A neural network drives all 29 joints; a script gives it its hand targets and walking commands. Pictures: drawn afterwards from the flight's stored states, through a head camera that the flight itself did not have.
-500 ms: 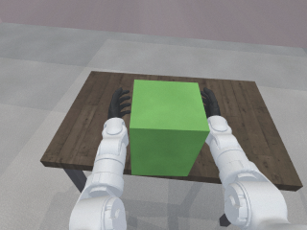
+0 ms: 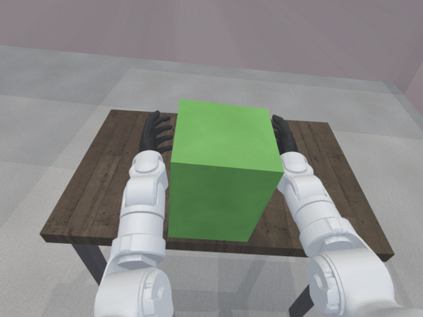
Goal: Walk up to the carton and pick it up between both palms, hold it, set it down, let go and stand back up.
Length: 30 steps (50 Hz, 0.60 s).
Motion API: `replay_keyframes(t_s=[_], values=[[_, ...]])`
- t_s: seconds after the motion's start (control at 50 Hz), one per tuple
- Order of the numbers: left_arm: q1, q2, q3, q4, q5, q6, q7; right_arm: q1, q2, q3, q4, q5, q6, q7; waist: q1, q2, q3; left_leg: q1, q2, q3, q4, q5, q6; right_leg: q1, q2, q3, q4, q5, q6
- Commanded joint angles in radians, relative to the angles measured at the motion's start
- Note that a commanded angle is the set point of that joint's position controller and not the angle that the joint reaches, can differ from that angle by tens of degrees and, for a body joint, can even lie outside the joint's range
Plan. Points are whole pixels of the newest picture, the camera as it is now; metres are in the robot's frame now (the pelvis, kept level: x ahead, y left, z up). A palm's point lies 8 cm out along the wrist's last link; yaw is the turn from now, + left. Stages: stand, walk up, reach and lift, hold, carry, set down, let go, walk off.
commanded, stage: reach and lift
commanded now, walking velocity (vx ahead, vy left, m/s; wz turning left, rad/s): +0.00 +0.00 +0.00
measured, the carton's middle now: (215, 175) +0.37 +0.04 +0.09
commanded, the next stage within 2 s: hold in 1.56 s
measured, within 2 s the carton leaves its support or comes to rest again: neither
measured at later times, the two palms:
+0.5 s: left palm (154, 137) +0.37 +0.15 +0.18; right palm (298, 142) +0.39 -0.11 +0.18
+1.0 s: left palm (153, 129) +0.37 +0.15 +0.19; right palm (301, 134) +0.39 -0.11 +0.20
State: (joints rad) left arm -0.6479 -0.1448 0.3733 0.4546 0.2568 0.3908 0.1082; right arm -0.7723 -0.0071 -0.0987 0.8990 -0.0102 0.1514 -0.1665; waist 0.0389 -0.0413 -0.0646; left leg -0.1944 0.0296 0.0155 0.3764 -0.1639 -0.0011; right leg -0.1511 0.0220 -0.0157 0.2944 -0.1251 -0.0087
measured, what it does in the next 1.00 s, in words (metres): stands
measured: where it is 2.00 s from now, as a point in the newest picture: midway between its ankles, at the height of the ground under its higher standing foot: outside the picture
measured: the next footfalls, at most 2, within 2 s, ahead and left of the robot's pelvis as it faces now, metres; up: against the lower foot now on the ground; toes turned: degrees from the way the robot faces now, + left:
none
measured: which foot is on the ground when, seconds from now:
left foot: down 0.00-1.00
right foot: down 0.00-1.00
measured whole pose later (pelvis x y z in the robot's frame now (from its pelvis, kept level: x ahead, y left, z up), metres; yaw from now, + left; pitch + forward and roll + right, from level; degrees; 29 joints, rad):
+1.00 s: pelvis -0.01 +0.00 +0.00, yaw +0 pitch -3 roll -1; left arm -0.74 -0.09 0.37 0.35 0.26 0.61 0.07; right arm -0.86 -0.01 -0.08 0.78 0.09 0.33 -0.22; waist -0.03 -0.04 -0.06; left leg -0.17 0.03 0.02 0.38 -0.16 0.00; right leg -0.12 0.02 -0.02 0.29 -0.12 -0.01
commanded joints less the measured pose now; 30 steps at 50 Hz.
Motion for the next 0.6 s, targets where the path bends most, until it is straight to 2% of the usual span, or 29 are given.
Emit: replay_keyframes(t_s=[0.0, 0.04, 0.14, 0.28, 0.36, 0.38, 0.46, 0.5, 0.58], values=[[-0.692, -0.587, -0.576, -0.053, -0.074, 0.034, -0.176, -0.822, 0.649, 0.299, -0.372, 0.148, -0.079, 0.075, -0.081, 0.064, -0.407, 0.213, -0.064, -0.014, -0.022, 0.199, -0.041, 0.235, 0.027, -0.041, -0.011, 0.208, 0.055], [-0.713, -0.570, -0.550, -0.037, -0.058, 0.051, -0.177, -0.820, 0.639, 0.279, -0.336, 0.141, -0.064, 0.080, -0.078, 0.061, -0.364, 0.206, -0.061, -0.010, -0.039, 0.142, -0.032, 0.204, 0.027, -0.045, -0.024, 0.112, 0.050], [-0.718, -0.536, -0.495, -0.007, -0.034, 0.092, -0.186, -0.851, 0.614, 0.242, -0.324, 0.135, -0.047, 0.085, -0.077, 0.048, -0.338, 0.187, -0.064, -0.002, -0.061, 0.072, -0.012, 0.191, 0.020, -0.047, -0.034, 0.041, 0.048], [-0.708, -0.536, -0.518, -0.040, -0.049, 0.129, -0.187, -0.892, 0.609, 0.285, -0.389, 0.182, -0.023, 0.070, -0.094, 0.045, -0.403, 0.208, -0.072, -0.009, -0.040, 0.136, -0.009, 0.240, 0.024, -0.044, -0.013, 0.149, 0.058], [-0.727, -0.537, -0.545, -0.079, -0.059, 0.142, -0.189, -0.901, 0.625, 0.325, -0.437, 0.214, -0.002, 0.057, -0.106, 0.049, -0.427, 0.213, -0.078, -0.015, -0.028, 0.156, -0.012, 0.263, 0.026, -0.041, -0.005, 0.191, 0.064], [-0.748, -0.543, -0.565, -0.120, -0.069, 0.142, -0.187, -0.900, 0.635, 0.340, -0.459, 0.225, 0.001, 0.053, -0.109, 0.056, -0.466, 0.230, -0.080, -0.016, -0.020, 0.183, -0.015, 0.273, 0.029, -0.042, 0.001, 0.213, 0.065], [-0.746, -0.520, -0.543, -0.097, -0.050, 0.162, -0.194, -0.878, 0.616, 0.329, -0.423, 0.222, 0.029, 0.049, -0.114, 0.057, -0.407, 0.225, -0.082, -0.013, -0.032, 0.141, -0.011, 0.241, 0.028, -0.041, -0.010, 0.158, 0.064], [-0.735, -0.506, -0.532, -0.104, -0.040, 0.176, -0.198, -0.869, 0.612, 0.338, -0.431, 0.232, 0.039, 0.046, -0.115, 0.047, -0.409, 0.232, -0.083, -0.012, -0.034, 0.148, -0.007, 0.254, 0.028, -0.039, -0.011, 0.168, 0.064], [-0.771, -0.507, -0.544, -0.119, -0.048, 0.189, -0.198, -0.904, 0.609, 0.326, -0.445, 0.238, 0.050, 0.044, -0.125, 0.067, -0.400, 0.227, -0.083, -0.017, -0.030, 0.140, -0.013, 0.236, 0.030, -0.043, -0.008, 0.143, 0.064]])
